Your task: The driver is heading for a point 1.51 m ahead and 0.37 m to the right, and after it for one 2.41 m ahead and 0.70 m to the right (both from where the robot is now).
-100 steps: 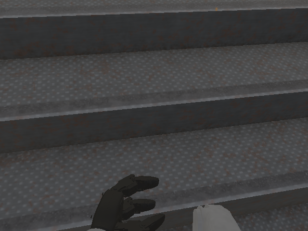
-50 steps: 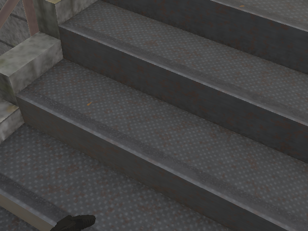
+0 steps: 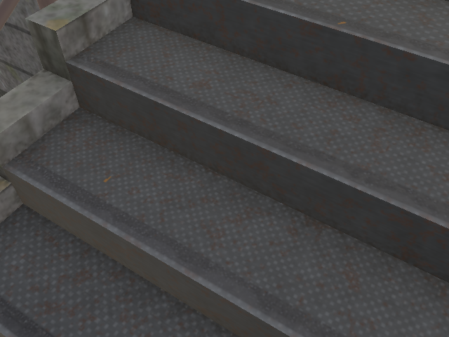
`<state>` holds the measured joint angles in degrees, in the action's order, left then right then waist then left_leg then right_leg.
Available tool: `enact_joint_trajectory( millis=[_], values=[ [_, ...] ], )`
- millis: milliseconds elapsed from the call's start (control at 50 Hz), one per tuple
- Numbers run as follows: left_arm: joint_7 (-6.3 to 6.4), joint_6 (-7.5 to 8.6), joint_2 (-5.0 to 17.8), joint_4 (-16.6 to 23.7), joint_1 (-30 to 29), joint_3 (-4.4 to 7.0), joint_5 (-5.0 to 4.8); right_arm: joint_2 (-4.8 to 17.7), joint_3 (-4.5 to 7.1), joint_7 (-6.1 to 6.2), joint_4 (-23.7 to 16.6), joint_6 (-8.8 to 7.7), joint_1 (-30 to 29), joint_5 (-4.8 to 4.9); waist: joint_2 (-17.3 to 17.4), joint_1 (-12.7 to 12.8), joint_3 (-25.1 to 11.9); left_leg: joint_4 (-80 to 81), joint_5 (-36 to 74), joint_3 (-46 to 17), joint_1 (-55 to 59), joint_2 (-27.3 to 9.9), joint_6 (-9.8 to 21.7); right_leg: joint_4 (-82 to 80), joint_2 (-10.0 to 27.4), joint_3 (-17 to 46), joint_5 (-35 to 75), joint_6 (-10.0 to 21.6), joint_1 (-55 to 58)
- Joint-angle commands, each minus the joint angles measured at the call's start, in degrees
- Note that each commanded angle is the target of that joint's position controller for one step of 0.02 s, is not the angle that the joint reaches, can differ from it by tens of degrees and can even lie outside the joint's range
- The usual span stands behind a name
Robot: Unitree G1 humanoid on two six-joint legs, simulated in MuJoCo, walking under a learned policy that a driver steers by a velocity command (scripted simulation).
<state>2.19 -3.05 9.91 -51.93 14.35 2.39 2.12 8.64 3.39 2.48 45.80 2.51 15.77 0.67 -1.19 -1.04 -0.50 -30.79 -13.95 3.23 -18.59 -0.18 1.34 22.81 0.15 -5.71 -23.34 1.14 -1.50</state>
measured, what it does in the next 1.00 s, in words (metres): stands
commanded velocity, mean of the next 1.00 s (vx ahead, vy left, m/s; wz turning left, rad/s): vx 0.00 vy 0.00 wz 0.00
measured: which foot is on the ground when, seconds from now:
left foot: down 0.00-1.00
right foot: down 0.00-1.00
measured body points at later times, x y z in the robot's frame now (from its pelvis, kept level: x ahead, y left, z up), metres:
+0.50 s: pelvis -0.02 +0.01 +0.00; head -0.01 +0.01 +0.45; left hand -0.04 +0.24 -0.15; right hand +0.04 -0.22 -0.14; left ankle +0.02 +0.11 -0.73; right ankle -0.12 -0.09 -0.73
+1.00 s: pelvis -0.04 +0.00 +0.01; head -0.02 +0.00 +0.45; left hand -0.09 +0.22 -0.15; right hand +0.02 -0.23 -0.15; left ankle +0.02 +0.11 -0.73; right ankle -0.12 -0.09 -0.73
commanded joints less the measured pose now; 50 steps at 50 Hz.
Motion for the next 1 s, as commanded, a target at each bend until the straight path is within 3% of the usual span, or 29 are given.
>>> enact_joint_trajectory(
  millis=[20, 60, 80, 160, 500, 640, 660, 680, 780, 980, 1000],
  values=[
    [0.31, 0.26, 3.61, 0.7, 2.24, 0.49, -0.05, 4.93, 0.5, 1.4, -3.36, -0.54, -1.61, 0.02, 2.86, 0.94, 0.06, 2.58, 16.59, -8.12, 6.87, -6.07, 6.46, -5.15, 4.36, 3.82, 12.47, 1.01, -8.74],
    [0.07, 0.94, 3.78, -0.5, 3.08, 0.5, -0.05, 5.09, 0.49, 2.02, -2.65, 0.03, 0.37, -0.41, 2.5, 0.36, -1.52, 1.75, 21.65, -7.37, 8.7, -5.85, 5.54, -5.11, 4.29, 3.82, 14.72, 0.74, -7.65],
    [-0.28, 1.24, 3.68, -1.57, 3.18, 0.42, -0.6, 5.14, 1.04, 1.52, -1.67, -0.22, 2.12, -1.01, 1.69, -0.45, -0.55, 2.67, 23.25, -7.3, 8.94, -5.68, 4.39, -4.03, 4.37, 3.08, 20.58, 1.11, -7.75],
    [-0.12, 1.15, 4.17, -3.38, 5.23, 0.38, -0.82, 4.67, 1.25, 0.82, -0.53, -0.17, 0.9, -0.49, 1.37, 0.55, -1.38, 3.26, 21.9, -6.78, 10.02, -4.95, 4.49, -3.55, 4.85, 3.04, 20.86, 1.4, -6.79],
    [0.36, 1.74, 3.31, -8.04, 9.11, -0.51, -0.87, 4.24, 1.16, 0.94, 4.83, 0.31, -1.02, -0.53, 1.78, 1.22, 2.28, 7.2, 14.7, -6.35, 8.43, -4.63, 4.07, -5.82, 4.4, 3.16, 11.63, 1.81, -9.43],
    [0.01, 1.91, 2.56, -9.42, 10.54, -1.18, -0.75, 4.25, 0.79, 0.83, 6.84, 0.05, -0.72, -0.63, 1.76, 1.11, 2.64, 7.7, 13.14, -6.29, 8.35, -4.49, 3.8, -6.62, 3.75, 2.92, 10.71, 2.07, -9.97],
    [0.48, 1.82, 3.11, -9.58, 12.3, -0.96, -0.51, 4.91, 0.54, 1.32, 6.44, 0.32, -2.09, 0.11, 3.58, 1.9, 2.46, 6.99, 10.44, -6.86, 8.05, -4.91, 5.02, -7.6, 3.56, 3.41, 6.57, 1.73, -10.22],
    [0.72, 1.8, 3.28, -9.61, 11.7, -0.94, -0.5, 4.46, 0.32, 1.52, 6.4, 0.42, -2.2, 0.27, 2.58, 1.31, 3.32, 7.25, 9.03, -7.15, 6.94, -5.08, 5.21, -7.68, 3.37, 3.33, 5.58, 1.63, -10.61],
    [0.79, 1.93, 2.34, -9.59, 12.67, -1.28, -0.58, 4.89, -0.25, 1.45, 7.36, 0.24, -1.69, -0.15, 2.12, 0.95, 3.69, 6.81, 9.56, -6.98, 6.11, -5.02, 4.73, -8.02, 2.99, 3.66, 8.23, 1.72, -10.79],
    [0.54, 2.06, 2.34, -9.52, 14.7, -1.67, -0.54, 5.54, -0.98, 0.93, 8.85, 0.15, -2.02, 0.04, 2.05, 0.89, 3.11, 5.97, 12.05, -6.54, 6.2, -5.03, 4.56, -7.74, 2.73, 3.96, 11.27, 1.98, -10.25],
    [0.47, 2.08, 2.43, -9.24, 14.7, -1.67, -0.5, 5.34, -1.04, 1.17, 9.2, 0.39, -1.94, 0.42, 2.62, 1.19, 2.89, 6.16, 12.0, -6.49, 6.11, -4.97, 4.61, -7.85, 2.76, 3.8, 11.5, 2.14, -9.95]
  ],
)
